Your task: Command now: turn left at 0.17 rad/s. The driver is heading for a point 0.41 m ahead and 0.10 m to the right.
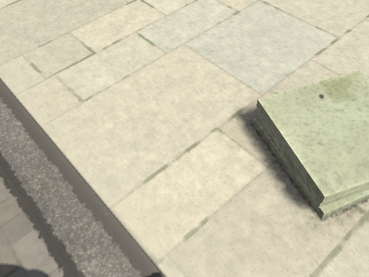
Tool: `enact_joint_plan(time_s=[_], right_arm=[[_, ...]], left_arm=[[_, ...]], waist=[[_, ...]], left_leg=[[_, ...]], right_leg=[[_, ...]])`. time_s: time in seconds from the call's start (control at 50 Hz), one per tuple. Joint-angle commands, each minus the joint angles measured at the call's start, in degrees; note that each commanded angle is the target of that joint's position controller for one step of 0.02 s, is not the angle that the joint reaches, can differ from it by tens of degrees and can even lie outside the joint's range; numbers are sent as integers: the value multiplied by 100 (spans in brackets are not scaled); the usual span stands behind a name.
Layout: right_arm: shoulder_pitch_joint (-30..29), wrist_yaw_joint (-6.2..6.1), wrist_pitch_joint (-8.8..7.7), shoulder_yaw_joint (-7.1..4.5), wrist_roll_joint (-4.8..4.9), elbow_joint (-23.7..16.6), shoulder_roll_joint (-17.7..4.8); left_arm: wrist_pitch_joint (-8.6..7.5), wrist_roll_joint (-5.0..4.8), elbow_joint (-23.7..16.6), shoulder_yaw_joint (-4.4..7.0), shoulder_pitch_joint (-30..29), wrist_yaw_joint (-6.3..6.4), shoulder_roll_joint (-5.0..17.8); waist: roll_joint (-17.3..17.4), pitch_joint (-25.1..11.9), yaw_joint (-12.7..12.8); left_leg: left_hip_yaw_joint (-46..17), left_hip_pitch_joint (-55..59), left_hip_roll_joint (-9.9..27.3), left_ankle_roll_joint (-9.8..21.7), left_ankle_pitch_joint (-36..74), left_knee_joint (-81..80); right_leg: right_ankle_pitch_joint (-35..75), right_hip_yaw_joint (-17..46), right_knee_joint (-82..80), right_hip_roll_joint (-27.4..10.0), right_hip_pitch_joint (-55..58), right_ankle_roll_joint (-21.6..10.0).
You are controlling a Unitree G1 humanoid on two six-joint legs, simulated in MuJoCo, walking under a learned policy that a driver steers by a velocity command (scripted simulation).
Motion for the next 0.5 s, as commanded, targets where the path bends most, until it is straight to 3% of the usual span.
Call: enact_joint_plan(time_s=[0.02,0.06,0.08,0.1,0.12,0.14,0.16,0.24,0.5], right_arm=[[-215,32,-108,14,32,-411,-174],[120,50,-126,-7,23,-203,-205],[138,47,-133,-12,-30,-180,-309],[184,1,-132,-46,-83,-236,-589],[49,-28,-111,-113,-135,-207,-928],[-71,34,-133,-17,-151,-197,-465],[-107,78,-169,45,-176,-190,-251],[27,76,-306,84,-153,-34,-254],[135,67,-379,146,-111,328,-111]], left_arm=[[13,-35,-317,231,-117,16,995],[37,-118,-275,192,-116,5,969],[-8,-130,-195,152,107,-8,883],[-98,-19,-181,96,236,-49,783],[-202,107,-214,40,409,-111,607],[-221,144,-183,8,158,-102,579],[-209,117,-169,34,-89,-98,694],[-102,48,-70,41,-17,-18,685],[-60,4,470,61,242,111,699]], waist=[[-1353,-688,114],[-1218,-649,-83],[-1053,-633,-66],[-584,-800,18],[410,-850,331],[503,-885,152],[321,-658,38],[333,-251,27],[-100,-282,11]], left_leg=[[456,400,122,-32,213,-1362],[611,1103,59,141,1416,-2854],[418,1556,151,296,2005,-3314],[-120,2138,643,489,2982,-3130],[-458,2043,1000,849,3337,-2681],[-431,1447,953,1049,2403,-2734],[-365,1254,780,971,1883,-2815],[-276,901,626,783,1842,-2832],[-151,977,467,799,2212,-2731]], right_leg=[[2283,961,-466,-1110,718,-1143],[2152,932,-305,-1049,519,-994],[1888,925,-309,-984,285,-747],[1376,765,-151,-836,-96,-375],[518,229,-55,-334,-262,-16],[137,39,-88,-247,217,238],[231,3,-23,-202,240,333],[494,27,14,-226,197,280],[782,39,-20,-273,366,406]])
